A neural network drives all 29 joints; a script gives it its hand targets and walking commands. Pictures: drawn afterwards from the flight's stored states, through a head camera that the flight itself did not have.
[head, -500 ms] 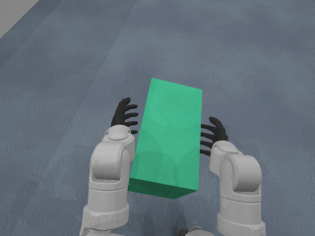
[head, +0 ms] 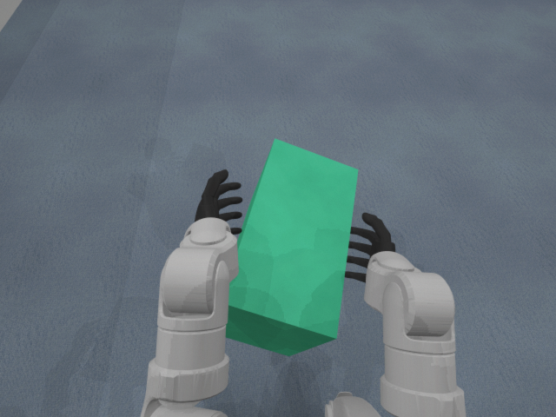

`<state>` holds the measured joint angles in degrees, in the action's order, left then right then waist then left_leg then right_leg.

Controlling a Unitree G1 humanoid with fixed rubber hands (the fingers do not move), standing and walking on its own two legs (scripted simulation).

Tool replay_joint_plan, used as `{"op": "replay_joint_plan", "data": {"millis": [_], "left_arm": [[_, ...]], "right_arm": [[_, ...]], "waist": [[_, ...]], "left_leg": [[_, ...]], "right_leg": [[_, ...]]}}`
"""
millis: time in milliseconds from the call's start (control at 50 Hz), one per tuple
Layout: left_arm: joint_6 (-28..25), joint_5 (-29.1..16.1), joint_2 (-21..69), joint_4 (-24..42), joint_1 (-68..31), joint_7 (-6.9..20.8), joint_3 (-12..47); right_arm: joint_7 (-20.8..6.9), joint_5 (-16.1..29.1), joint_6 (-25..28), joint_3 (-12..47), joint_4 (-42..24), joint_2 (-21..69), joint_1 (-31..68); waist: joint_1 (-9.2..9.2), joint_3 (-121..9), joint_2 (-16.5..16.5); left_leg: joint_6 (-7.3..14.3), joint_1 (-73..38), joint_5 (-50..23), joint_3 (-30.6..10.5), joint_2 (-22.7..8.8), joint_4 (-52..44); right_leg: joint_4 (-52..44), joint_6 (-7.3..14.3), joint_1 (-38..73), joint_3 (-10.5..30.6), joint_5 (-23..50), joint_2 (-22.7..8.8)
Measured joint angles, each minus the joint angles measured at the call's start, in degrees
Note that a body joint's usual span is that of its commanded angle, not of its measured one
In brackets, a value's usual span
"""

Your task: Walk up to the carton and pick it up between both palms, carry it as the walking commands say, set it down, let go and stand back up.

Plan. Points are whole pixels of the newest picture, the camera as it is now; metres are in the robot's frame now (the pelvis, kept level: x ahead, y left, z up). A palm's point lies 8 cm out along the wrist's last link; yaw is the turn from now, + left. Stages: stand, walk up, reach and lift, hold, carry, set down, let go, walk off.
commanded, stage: carry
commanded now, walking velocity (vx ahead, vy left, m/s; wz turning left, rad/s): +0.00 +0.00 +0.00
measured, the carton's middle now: (282, 251) +0.37 +0.03 -0.04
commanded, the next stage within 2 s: none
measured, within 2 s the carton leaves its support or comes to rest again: neither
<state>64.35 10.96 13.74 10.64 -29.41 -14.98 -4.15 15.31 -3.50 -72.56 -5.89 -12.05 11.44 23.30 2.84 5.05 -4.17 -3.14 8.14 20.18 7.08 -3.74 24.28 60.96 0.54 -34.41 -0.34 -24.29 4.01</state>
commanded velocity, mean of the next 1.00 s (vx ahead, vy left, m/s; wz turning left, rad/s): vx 0.19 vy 0.00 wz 0.00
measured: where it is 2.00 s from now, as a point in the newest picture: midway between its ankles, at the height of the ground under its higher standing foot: (257, 245)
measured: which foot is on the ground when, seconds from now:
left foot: down 0.00-0.12, up 0.14-0.28, down 0.30-0.70, up 0.72-0.88, down 0.90-1.00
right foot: up 0.00-0.10, down 0.12-0.32, up 0.34-0.70, down 0.72-0.92, up 0.94-1.00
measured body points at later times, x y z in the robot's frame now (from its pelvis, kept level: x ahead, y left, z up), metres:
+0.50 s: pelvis +0.26 +0.13 +0.00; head +0.34 +0.15 +0.44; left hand +0.61 +0.23 +0.07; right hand +0.57 +0.00 +0.04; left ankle +0.26 +0.17 -0.75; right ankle +0.15 +0.01 -0.66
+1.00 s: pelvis +0.39 +0.18 -0.01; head +0.40 +0.17 +0.44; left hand +0.73 +0.27 +0.09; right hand +0.70 +0.05 +0.06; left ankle +0.39 +0.29 -0.75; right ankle +0.32 +0.09 -0.72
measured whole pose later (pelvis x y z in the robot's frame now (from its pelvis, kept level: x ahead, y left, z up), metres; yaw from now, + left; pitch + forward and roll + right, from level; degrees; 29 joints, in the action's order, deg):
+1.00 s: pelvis +0.39 +0.18 -0.01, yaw -4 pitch +4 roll +0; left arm 67.2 11.0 12.8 4.7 -27.0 -12.3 -5.0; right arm 16.8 -4.7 -74.8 -6.4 -6.1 11.4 23.4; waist 2.4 -3.1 -0.4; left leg 0.6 16.9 14.4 2.8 -1.0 27.5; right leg 44.0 3.4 -19.6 -6.0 -22.3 -0.8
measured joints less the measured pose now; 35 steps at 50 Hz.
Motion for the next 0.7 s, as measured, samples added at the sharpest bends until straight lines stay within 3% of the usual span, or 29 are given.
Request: {"op": "replay_joint_plan", "data": {"millis": [80,100,120,160,200,240,300,340,380,440,540,620,660,680,700], "left_arm": [[-0.62,0.0,0.01,0.27,0.03,0.84,0.0],[-0.67,-0.02,0.18,0.28,-0.33,1.23,0.01],[-0.48,-0.03,0.53,0.08,-1.22,1.67,0.13],[-0.77,0.01,0.82,-0.33,-2.11,2.08,0.51],[-0.43,0.02,0.55,-0.52,-1.15,2.08,0.45],[0.78,0.02,0.22,-1.51,-0.19,2.04,0.27],[2.12,0.03,0.06,-3.72,0.04,1.87,0.25],[2.14,0.03,-0.07,-3.77,0.09,1.05,0.11],[2.13,0.02,-0.08,-3.76,0.09,0.01,0.06],[2.04,0.02,-0.06,-3.75,0.07,-0.04,0.05],[0.98,0.03,-0.03,-3.58,0.07,0.29,0.05],[0.41,0.02,-0.02,-2.16,0.05,1.29,0.05],[0.25,0.03,0.03,-1.38,-0.07,1.62,0.05],[0.24,0.02,0.15,-0.99,-0.38,1.82,0.05],[0.38,0.02,0.4,-0.73,-1.05,2.02,0.06]], "right_arm": [[0.5,-0.01,-0.33,-0.03,-2.03,0.0,-0.01],[0.88,-0.02,-0.33,-0.26,-2.78,0.0,-0.08],[1.5,-0.03,-0.38,-0.79,-3.51,-0.07,-0.08],[1.51,-0.01,0.24,-1.98,-4.13,-0.09,-0.03],[1.07,0.01,0.54,-2.02,-2.46,-0.11,-0.03],[0.73,0.0,-0.1,-2.18,-0.21,-0.11,0.0],[0.73,0.0,-1.52,-2.97,1.56,-0.07,0.01],[0.5,0.02,-0.96,-2.51,2.62,0.04,0.03],[0.41,0.01,-0.81,-1.95,3.28,0.05,0.16],[0.38,0.0,-0.82,-1.92,3.23,0.05,0.17],[0.38,0.0,-0.81,-1.89,1.74,0.06,0.18],[0.38,0.0,-0.81,-1.88,-0.64,0.07,0.19],[0.4,-0.01,-0.78,-1.79,-1.86,0.09,0.18],[0.59,-0.02,-0.72,-1.77,-2.57,0.08,0.17],[1.13,-0.06,-0.7,-1.78,-3.22,0.07,0.17]], "waist": [[0.1,-3.34,0.11],[0.16,-2.82,0.99],[-0.09,-2.24,3.24],[-0.13,-1.27,4.59],[-0.25,0.77,4.31],[-0.47,1.4,5.28],[-0.56,-0.06,5.3],[-0.48,0.21,5.76],[-0.48,0.91,4.37],[-0.48,0.81,2.36],[-0.44,0.46,0.35],[-0.36,0.5,-0.21],[-0.26,0.69,0.21],[-0.19,1.67,0.94],[-0.12,2.34,2.36]], "left_leg": [[-2.73,-3.22,3.19,4.6,0.49,2.33],[-4.11,-3.2,3.89,5.17,0.65,7.44],[-5.9,-0.5,1.6,5.11,1.27,18.88],[-7.05,9.27,12.15,-1.2,2.46,46.22],[-4.76,16.19,16.8,-7.85,3.26,58.17],[-1.95,19.66,14.66,-10.82,2.72,46.68],[-1.45,19.19,-5.65,-10.91,0.86,14.77],[2.46,17.61,-7.68,-8.96,2.37,12.34],[5.43,15.95,-6.04,-8.13,2.52,11.54],[6.43,12.98,-6.61,-7.36,2.44,6.81],[4.3,7.47,-10.65,-5.27,3.35,-3.15],[2.17,4.44,-13.79,-3.63,5.59,-8.04],[-0.96,4.41,-14.73,-2.94,7.24,-7.53],[-3.32,5.1,-15.07,-2.48,8.45,-4.54],[-5.71,7.76,-13.79,-1.83,9.75,3.73]], "right_leg": [[-24.92,-0.01,2.22,-6.13,9.49,1.66],[-31.94,-0.01,5.57,-7.67,15.44,2.38],[-36.83,1.71,9.34,-7.62,24.97,1.79],[-33.52,3.22,12.17,-7.77,13.56,0.85],[-32.36,3.25,15.52,-7.7,11.64,1.5],[-34.53,3.25,19.14,-7.12,11.31,0.45],[-32.72,2.76,20.67,-7.19,8.04,-2.14],[-25.61,2.62,19.33,-6.55,4.01,-4.21],[-17.22,2.61,17.01,-6.03,1.44,-3.55],[-8.51,2.61,14.04,-6.01,1.31,-2.1],[-5.18,2.61,11.27,-5.95,1.25,-0.43],[-12.89,2.6,10.64,-5.87,1.18,0.34],[-24.47,2.6,11.97,-5.75,1.82,0.38],[-32.59,2.6,14.23,-5.65,5.51,-0.11],[-39.87,2.76,16.75,-5.53,14.18,-1.34]]}}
